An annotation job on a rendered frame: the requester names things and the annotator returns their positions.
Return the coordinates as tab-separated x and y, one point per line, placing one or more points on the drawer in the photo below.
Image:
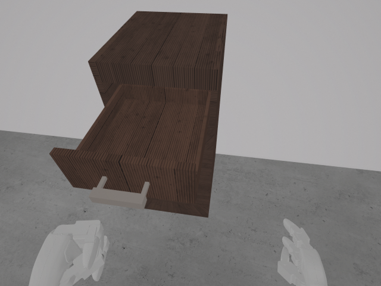
144	134

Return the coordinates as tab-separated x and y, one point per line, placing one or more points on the robot right hand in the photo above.
307	268

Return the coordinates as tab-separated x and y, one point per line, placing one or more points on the robot left hand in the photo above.
81	244

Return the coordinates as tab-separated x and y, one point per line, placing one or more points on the cabinet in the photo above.
177	50

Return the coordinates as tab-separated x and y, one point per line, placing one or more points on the handle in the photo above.
118	198

